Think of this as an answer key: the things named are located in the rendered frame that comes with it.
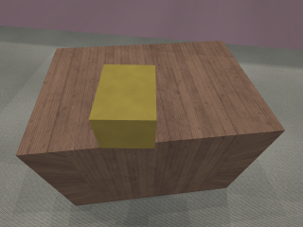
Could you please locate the pedestal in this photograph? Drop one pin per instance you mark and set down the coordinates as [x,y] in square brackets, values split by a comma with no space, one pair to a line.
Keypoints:
[211,124]

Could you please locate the carton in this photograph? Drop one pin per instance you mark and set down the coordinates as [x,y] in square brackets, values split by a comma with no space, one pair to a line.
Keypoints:
[124,114]

